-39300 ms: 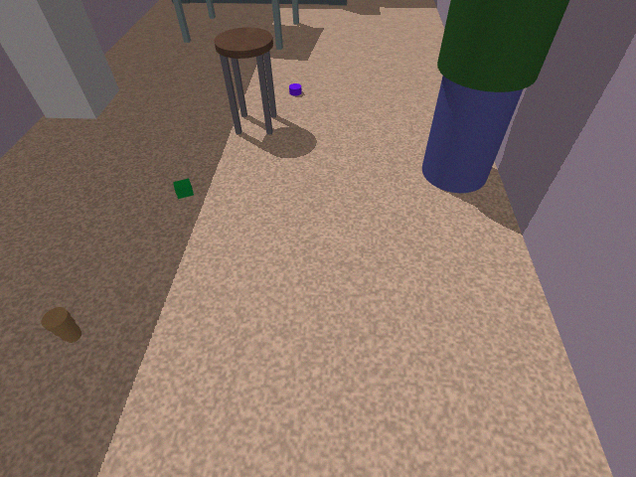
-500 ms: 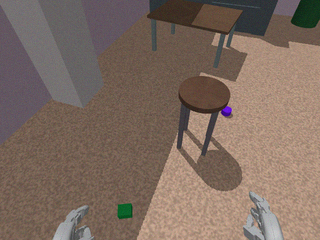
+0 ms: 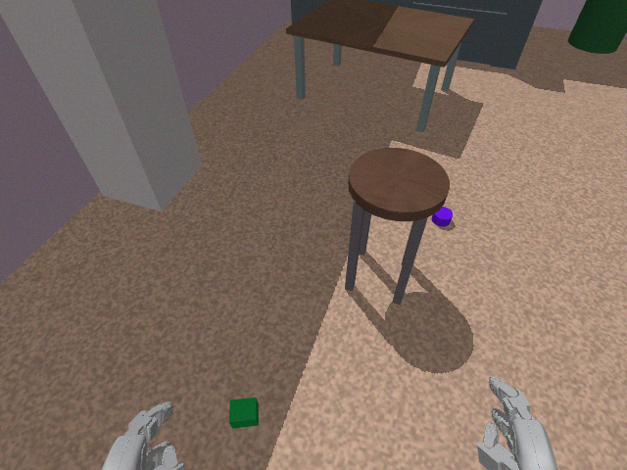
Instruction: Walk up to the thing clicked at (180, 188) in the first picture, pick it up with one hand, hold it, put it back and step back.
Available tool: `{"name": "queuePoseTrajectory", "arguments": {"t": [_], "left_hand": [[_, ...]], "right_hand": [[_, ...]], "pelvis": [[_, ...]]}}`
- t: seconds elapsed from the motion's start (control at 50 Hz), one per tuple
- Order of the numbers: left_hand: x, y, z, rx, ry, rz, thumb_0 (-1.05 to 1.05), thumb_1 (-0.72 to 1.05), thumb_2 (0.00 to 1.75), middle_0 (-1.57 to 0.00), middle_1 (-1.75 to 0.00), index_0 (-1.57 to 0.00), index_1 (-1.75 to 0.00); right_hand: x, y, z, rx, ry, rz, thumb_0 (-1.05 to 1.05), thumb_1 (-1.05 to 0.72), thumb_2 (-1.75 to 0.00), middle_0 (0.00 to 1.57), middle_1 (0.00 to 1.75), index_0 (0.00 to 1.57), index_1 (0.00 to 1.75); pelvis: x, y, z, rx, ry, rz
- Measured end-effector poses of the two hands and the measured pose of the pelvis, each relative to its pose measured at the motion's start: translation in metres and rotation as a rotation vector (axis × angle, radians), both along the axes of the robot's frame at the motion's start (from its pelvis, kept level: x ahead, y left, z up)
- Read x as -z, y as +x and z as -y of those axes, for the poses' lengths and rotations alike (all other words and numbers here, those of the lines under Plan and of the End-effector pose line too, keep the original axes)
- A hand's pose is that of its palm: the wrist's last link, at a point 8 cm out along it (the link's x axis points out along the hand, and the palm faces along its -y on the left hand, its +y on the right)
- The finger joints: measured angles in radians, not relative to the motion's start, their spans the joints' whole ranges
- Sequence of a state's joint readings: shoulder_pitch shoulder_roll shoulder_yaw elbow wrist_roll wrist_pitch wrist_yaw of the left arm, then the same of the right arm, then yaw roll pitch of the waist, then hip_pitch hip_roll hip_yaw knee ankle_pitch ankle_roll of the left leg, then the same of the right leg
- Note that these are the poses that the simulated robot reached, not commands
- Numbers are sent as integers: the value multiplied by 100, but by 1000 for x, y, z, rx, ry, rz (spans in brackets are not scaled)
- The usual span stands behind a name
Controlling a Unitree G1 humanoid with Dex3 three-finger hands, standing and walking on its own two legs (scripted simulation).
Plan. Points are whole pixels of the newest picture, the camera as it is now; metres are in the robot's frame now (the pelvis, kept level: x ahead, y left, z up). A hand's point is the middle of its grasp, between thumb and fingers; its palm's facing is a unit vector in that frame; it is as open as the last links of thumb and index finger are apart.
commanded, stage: home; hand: left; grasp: from above
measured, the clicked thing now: (244, 412) +0.42 +0.21 -0.68
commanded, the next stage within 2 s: stand in 0.34 s
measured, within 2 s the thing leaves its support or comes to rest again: neither
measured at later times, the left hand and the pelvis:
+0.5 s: hand out of the picture +0.17 +0.19 -0.06, palm faces +0.01 -0.96 -0.27, open 7.4 cm; pelvis -0.01 +0.00 +0.01, yaw +0 degrees
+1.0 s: hand out of the picture +0.03 +0.25 -0.11, palm faces +0.03 -0.95 -0.30, open 7.4 cm; pelvis -0.01 +0.02 +0.06, yaw +0 degrees
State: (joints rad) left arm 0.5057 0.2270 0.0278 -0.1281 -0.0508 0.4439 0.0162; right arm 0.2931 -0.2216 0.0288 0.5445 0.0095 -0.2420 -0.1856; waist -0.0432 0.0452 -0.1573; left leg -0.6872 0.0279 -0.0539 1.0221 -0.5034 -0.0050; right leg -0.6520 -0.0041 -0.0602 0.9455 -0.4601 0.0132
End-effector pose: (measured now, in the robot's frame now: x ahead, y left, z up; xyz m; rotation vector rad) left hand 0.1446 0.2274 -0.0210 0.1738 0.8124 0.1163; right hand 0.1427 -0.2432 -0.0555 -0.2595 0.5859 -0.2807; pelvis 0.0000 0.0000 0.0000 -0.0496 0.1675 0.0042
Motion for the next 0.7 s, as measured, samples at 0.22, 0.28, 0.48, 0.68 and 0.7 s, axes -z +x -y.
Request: {"name": "queuePoseTrajectory", "arguments": {"t": [0.22,0.28,0.48,0.68,0.7], "left_hand": [[1,-1,-1,-1,-2,-1,1,90,90,-20,-30,-20,-30],[0,-1,-1,-2,-3,2,1,90,90,-20,-30,-20,-30],[8,4,-7,30,51,27,1,90,90,-20,-31,-20,-30],[46,-34,-49,-27,129,-156,0,90,90,-20,-30,-20,-30],[48,-41,-52,-36,129,-181,0,90,90,-20,-30,-20,-30]], "right_hand": [[-1,0,-1,-1,1,7,2,-90,-90,21,30,20,30],[-1,0,-2,-2,1,6,2,-90,-90,21,30,20,30],[7,0,-2,-63,-25,-81,2,-90,-90,21,30,20,30],[15,-35,23,-80,-1,-429,2,-90,-90,21,30,20,30],[14,-40,25,-68,-1,-445,2,-90,-90,21,30,20,30]], "pelvis": [[0,-1,-1,-1,-1,1],[0,-1,-1,-1,-1,0],[-3,-4,-2,0,10,46],[-28,-9,-6,-1,45,159],[-30,-8,-7,-1,44,166]]}}
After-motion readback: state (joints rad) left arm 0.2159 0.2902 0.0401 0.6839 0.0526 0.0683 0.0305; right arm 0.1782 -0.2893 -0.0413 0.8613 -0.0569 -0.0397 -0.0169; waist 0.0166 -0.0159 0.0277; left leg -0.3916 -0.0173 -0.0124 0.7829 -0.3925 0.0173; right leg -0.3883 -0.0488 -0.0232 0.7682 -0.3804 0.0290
